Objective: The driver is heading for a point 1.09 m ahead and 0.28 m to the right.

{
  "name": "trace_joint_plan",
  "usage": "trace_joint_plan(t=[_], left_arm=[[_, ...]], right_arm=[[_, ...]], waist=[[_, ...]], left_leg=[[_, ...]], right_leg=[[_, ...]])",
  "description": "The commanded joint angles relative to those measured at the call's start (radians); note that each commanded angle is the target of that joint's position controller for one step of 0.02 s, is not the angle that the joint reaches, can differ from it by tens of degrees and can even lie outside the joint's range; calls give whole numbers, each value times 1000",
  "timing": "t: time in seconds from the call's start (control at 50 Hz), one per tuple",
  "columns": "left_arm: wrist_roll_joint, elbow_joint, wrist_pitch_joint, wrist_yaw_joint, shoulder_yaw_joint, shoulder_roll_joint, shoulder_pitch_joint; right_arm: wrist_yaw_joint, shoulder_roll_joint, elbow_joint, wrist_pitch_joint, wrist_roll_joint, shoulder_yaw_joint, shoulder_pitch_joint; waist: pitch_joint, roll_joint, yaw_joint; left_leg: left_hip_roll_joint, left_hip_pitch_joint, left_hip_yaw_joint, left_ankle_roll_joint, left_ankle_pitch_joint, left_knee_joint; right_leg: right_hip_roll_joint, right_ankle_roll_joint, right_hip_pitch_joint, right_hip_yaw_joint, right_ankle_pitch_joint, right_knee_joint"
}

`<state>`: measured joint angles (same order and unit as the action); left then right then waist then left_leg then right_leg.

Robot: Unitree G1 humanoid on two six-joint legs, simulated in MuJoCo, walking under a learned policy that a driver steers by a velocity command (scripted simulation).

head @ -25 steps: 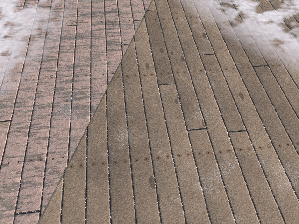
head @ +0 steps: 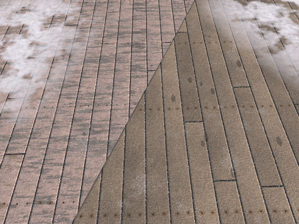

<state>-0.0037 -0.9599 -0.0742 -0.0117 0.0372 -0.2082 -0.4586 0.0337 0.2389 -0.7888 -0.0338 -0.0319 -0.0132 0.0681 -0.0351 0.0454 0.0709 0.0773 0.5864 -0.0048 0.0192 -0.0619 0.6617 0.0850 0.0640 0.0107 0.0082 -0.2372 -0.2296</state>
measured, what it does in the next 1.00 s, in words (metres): walks ahead, turning right: left foot, then right foot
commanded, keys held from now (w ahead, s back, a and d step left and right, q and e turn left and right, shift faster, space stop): w+e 0.62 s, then w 0.38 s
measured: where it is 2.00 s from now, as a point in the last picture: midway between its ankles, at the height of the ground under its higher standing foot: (232, 135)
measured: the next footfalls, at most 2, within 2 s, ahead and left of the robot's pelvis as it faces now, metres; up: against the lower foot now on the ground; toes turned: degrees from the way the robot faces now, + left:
left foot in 0.12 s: +0.22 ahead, +0.12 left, +0.00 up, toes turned -3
right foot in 0.66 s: +0.43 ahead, -0.16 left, +0.00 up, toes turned -28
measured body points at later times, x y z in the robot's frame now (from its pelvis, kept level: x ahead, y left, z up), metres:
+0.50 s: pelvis +0.24 +0.02 +0.00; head +0.27 +0.01 +0.45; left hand +0.47 +0.21 -0.11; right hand +0.16 -0.23 -0.13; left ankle +0.19 +0.12 -0.74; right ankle +0.34 -0.15 -0.69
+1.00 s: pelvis +0.47 -0.12 +0.00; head +0.48 -0.14 +0.45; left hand +0.59 +0.12 -0.13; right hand +0.47 -0.40 -0.13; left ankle +0.66 -0.02 -0.68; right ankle +0.40 -0.14 -0.74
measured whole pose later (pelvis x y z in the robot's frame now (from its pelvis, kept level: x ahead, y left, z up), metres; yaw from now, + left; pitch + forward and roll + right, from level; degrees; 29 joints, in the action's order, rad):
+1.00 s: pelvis +0.47 -0.12 +0.00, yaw -28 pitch +0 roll -1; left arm -0.01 -0.93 -0.07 -0.01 0.05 -0.23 -0.39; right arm 0.03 0.25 -0.84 -0.01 -0.03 -0.05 0.17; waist -0.03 0.05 0.03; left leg 0.14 0.64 0.02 0.02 -0.10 0.86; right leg 0.12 0.11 0.01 -0.02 -0.20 -0.21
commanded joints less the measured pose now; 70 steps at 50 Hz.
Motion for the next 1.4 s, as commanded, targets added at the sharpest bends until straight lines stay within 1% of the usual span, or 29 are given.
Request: trace_joint_plan(t=[0.02,0.06,0.1,0.12,0.14,0.16,0.18,0.26,0.42,0.54,0.6,0.64,0.66,0.68,0.7,0.74,0.76,0.8,0.86,1.06,1.14,1.18,1.22,1.24,1.26,1.28,1.3,1.34,1.4], left_arm=[[-6,41,-6,10,41,-181,-20],[-11,51,-1,15,50,-201,13],[-4,61,-1,11,51,-194,46],[6,99,-5,7,39,-146,60],[35,130,0,10,20,-45,-51],[2,102,18,18,40,-149,-31],[-8,102,24,9,48,-158,27],[-30,108,57,-21,45,-105,79],[-28,206,75,-56,29,-82,329],[-35,277,70,-71,14,-83,493],[-41,276,70,-60,24,-102,452],[-49,211,55,-42,47,-135,229],[-61,159,47,-25,74,-202,56],[-39,175,53,-11,101,-321,68],[-25,192,66,1,95,-302,37],[-15,155,55,13,69,-216,133],[-11,145,39,12,56,-179,161],[-3,144,19,9,42,-142,205],[2,111,-2,5,43,-161,154],[-8,34,-9,12,31,-156,-3],[-17,5,-8,26,31,-176,-17],[-21,2,-9,30,33,-194,20],[-19,0,-6,27,31,-199,44],[6,33,-10,21,11,-129,-5],[19,29,-12,14,13,-105,-78],[-9,29,-6,19,26,-167,-8],[-12,44,-9,12,25,-158,65],[-23,55,2,2,19,-120,103],[-37,41,30,-13,11,-91,80]], right_arm=[[-9,76,90,-22,8,-13,-97],[-17,100,84,-32,10,-22,-47],[-34,144,20,-53,0,-44,161],[-50,221,5,-64,-26,-64,324],[-52,316,8,-49,-33,-89,344],[-49,230,20,-34,-12,-76,286],[-47,147,34,-34,-5,-54,207],[-44,75,2,-63,7,-36,196],[-42,103,-54,-76,11,-52,276],[-50,144,-94,-60,10,-66,348],[-57,181,-111,-39,8,-74,358],[-57,199,-111,-20,14,-76,351],[-54,170,-88,-19,11,-66,349],[-30,53,-10,-30,30,-39,377],[-29,151,-2,-39,18,-58,275],[-27,110,-1,-54,35,-47,226],[-27,101,-16,-43,17,-48,230],[-21,90,-52,-5,-9,-45,308],[-6,78,-44,14,-8,-47,261],[0,65,49,2,3,-38,-64],[2,74,74,-9,5,-38,-95],[-9,89,47,-16,8,-47,4],[-32,134,-48,-32,-5,-72,300],[-45,233,-70,-38,-32,-96,447],[-33,276,-82,-27,-11,-109,444],[-24,219,-62,-21,15,-97,319],[-20,147,-46,-24,21,-77,229],[-22,77,-69,-38,17,-53,188],[-23,86,-112,-61,22,-52,242]], waist=[[-20,-128,-18],[-6,-134,-53],[92,-72,-146],[233,41,-207],[331,266,-154],[254,128,-137],[118,33,-112],[6,57,-65],[-31,26,-81],[-67,29,-120],[-22,55,-90],[108,33,9],[218,-55,80],[332,-345,18],[348,-119,61],[107,-36,-16],[59,-23,-55],[76,-74,-102],[36,-94,-103],[-65,-103,-9],[-82,-107,-22],[-35,-117,-75],[133,-72,-203],[270,66,-220],[359,257,-168],[212,75,-132],[94,-6,-112],[-2,-15,-61],[8,18,-37]], left_leg=[[-43,-55,23,-6,-1,-68],[-57,-153,10,-26,-68,-121],[-65,-450,2,-65,-78,-228],[142,-682,-203,-117,-225,-262],[384,-892,-597,-216,-343,-366],[365,-784,-658,-226,-478,-409],[314,-652,-508,-203,-468,-428],[184,-453,-142,-133,-23,-480],[174,-518,88,-164,111,-529],[204,-619,198,-141,240,-484],[210,-688,254,-122,639,-310],[197,-631,282,-106,716,27],[170,-424,286,-75,426,309],[-35,49,248,-7,-447,709],[-51,145,49,-9,-430,781],[38,108,13,-28,-273,644],[65,41,-2,-29,-261,558],[68,-82,2,-19,-231,495],[61,-45,22,-6,-172,414],[22,109,50,-22,55,32],[-17,47,65,-74,-13,-69],[-73,-121,89,-111,-86,-110],[-90,-499,81,-161,-73,-190],[171,-788,-245,-235,-209,-220],[350,-907,-707,-343,-217,-382],[308,-778,-620,-318,-282,-402],[275,-631,-467,-298,-267,-420],[172,-455,-275,-226,-138,-484],[142,-412,-177,-233,28,-514]], right_leg=[[-261,132,33,192,445,-8],[-274,111,34,226,466,-69],[-204,76,104,186,503,-308],[-129,52,246,124,293,-582],[18,21,557,14,-284,-856],[-50,36,639,55,-284,-968],[-94,38,644,70,-190,-973],[-158,3,557,50,-59,-911],[-177,-38,698,-1,178,-703],[-149,19,616,-107,160,-451],[-68,76,494,-166,9,-398],[8,130,217,-163,-6,-302],[-100,177,-57,13,-68,-245],[-426,328,-404,578,-94,-153],[-464,321,-371,683,27,-46],[-377,242,-102,355,327,-55],[-314,190,-10,253,446,-54],[-260,161,91,184,401,2],[-239,169,114,143,409,54],[-263,149,-59,108,397,96],[-300,134,-127,98,545,47],[-294,106,-124,70,812,-69],[-226,72,-18,12,833,-435],[-139,40,247,-35,449,-774],[47,19,501,-3,-266,-1061],[-34,37,585,94,-214,-1125],[-82,39,592,82,-131,-1089],[-150,31,523,65,-57,-958],[-164,-2,483,30,-25,-906]])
